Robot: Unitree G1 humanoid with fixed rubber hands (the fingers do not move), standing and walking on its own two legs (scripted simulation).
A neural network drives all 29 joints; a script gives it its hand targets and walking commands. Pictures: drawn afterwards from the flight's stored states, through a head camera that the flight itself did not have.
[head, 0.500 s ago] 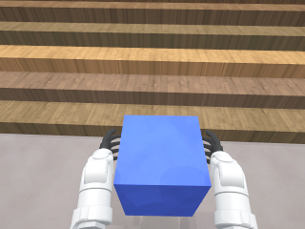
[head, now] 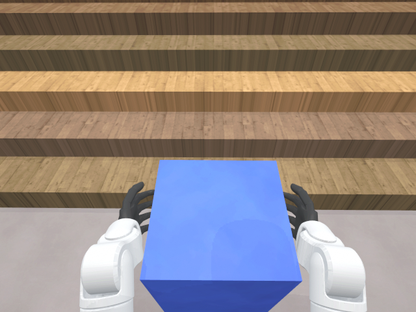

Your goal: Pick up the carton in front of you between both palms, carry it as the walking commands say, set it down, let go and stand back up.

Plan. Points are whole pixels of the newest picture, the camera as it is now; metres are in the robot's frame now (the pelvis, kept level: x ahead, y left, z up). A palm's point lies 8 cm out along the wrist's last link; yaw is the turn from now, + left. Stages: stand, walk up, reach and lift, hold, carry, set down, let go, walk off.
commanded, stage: carry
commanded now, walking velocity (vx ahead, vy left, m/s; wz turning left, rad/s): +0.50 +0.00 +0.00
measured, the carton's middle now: (216, 241) +0.25 +0.01 +0.03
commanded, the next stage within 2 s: none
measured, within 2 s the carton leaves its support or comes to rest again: neither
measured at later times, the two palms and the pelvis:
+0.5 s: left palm (175, 106) +0.54 +0.11 +0.14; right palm (296, 104) +0.57 -0.19 +0.13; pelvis +0.29 -0.06 +0.01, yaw +2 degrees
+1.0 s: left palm (183, 54) +0.97 +0.14 +0.09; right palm (264, 55) +0.96 -0.16 +0.10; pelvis +0.60 +0.00 +0.00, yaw +0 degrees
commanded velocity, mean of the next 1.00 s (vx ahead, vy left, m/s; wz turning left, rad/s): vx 0.50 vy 0.00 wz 0.00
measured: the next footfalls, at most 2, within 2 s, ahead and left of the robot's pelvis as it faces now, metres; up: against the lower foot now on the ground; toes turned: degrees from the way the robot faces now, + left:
right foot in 0.26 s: +0.33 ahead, -0.14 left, +0.00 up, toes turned -12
left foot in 0.76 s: +0.64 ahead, +0.07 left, +0.00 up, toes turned +9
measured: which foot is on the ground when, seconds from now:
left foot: down 0.00-0.28, up 0.30-0.74, down 0.76-1.00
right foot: up 0.00-0.24, down 0.26-0.78, up 0.80-1.00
